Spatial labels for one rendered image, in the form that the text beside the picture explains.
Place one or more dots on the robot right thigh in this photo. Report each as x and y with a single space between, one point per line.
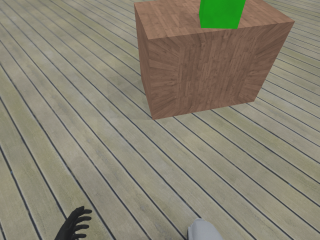
203 230

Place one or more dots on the robot right shin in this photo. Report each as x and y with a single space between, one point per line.
198 219

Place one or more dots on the left robot hand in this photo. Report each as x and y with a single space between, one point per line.
69 227

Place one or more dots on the carton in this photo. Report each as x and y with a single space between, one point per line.
220 14

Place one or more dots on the pedestal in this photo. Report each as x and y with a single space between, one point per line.
187 69

